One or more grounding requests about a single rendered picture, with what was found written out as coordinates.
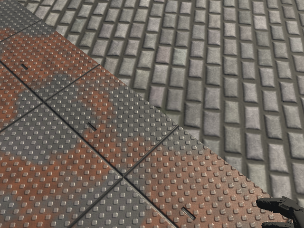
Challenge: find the robot right hand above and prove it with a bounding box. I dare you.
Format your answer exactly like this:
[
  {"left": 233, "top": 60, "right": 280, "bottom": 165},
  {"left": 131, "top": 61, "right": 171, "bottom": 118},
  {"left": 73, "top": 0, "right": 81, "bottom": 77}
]
[{"left": 256, "top": 196, "right": 304, "bottom": 228}]

